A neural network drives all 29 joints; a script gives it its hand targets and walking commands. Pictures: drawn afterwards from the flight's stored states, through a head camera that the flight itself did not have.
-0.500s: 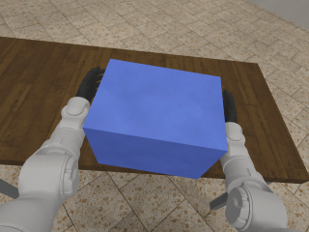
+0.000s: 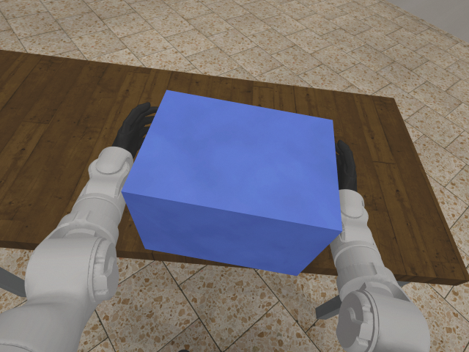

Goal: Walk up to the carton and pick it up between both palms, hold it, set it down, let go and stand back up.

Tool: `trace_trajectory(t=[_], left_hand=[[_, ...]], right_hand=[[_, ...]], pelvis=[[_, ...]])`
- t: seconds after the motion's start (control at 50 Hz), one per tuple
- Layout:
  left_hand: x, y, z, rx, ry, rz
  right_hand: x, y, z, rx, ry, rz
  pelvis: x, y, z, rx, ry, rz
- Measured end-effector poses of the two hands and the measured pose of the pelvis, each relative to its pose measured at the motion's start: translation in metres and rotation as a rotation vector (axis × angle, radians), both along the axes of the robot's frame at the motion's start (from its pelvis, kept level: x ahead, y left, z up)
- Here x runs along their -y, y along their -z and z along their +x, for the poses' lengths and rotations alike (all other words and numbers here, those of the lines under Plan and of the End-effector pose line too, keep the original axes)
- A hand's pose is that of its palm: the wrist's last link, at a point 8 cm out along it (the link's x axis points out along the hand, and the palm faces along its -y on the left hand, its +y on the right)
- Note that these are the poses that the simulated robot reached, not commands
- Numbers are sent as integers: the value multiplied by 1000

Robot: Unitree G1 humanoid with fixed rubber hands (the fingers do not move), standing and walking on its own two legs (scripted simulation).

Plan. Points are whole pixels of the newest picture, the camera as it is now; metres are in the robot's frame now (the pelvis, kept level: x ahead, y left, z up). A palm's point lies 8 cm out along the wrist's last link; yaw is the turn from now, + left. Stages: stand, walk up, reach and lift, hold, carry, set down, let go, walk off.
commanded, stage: reach and lift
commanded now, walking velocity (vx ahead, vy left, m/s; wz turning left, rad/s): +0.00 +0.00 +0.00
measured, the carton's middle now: (234, 187) +0.38 +0.02 +0.03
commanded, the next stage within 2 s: none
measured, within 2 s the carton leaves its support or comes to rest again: leaves its support in 1.20 s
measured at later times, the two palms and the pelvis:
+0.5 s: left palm (127, 145) +0.42 +0.21 +0.07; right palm (343, 185) +0.39 -0.18 +0.06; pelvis +0.00 +0.00 +0.00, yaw +0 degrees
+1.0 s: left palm (121, 150) +0.40 +0.21 +0.08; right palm (345, 189) +0.37 -0.17 +0.07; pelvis -0.03 +0.00 +0.00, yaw +0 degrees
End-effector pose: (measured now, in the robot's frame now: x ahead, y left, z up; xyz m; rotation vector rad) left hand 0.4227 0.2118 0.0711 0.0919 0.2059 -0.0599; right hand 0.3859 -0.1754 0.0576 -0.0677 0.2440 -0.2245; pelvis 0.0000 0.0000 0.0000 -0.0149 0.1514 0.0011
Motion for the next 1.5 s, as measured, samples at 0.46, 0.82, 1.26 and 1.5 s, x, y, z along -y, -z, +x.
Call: trace_trajectory(t=[0.46, 0.82, 1.26, 1.5], left_hand=[[0, 0, 0, -2, 1, 2], [0, -16, -15, 113, -5, 35], [1, -9, -19, 76, -70, 26], [15, -26, -31, 60, -118, -14]], right_hand=[[0, 0, 0, 1, -1, -11], [-1, -11, -14, 124, -3, -39], [-2, -6, -7, 91, -32, 9], [11, -23, -11, 80, -40, 74]], pelvis=[[2, 0, -2, -13, 1, -1], [2, 0, -15, -33, 9, -8], [-5, 2, -12, -97, -2, -14], [-2, 2, 2, -56, -27, -7]])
